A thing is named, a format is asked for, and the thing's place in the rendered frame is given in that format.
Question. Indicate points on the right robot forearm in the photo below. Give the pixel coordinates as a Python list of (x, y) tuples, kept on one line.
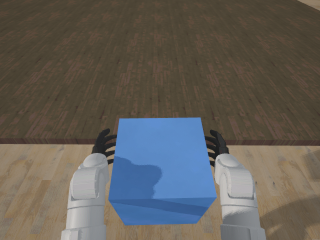
[(238, 198)]

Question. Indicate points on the right robot hand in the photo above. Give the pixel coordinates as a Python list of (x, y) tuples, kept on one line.
[(219, 146)]

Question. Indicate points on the left robot forearm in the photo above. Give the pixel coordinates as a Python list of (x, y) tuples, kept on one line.
[(86, 200)]

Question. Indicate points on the carton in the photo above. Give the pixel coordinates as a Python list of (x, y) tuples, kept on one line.
[(161, 172)]

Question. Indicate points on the left robot hand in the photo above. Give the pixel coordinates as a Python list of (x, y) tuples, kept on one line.
[(101, 147)]

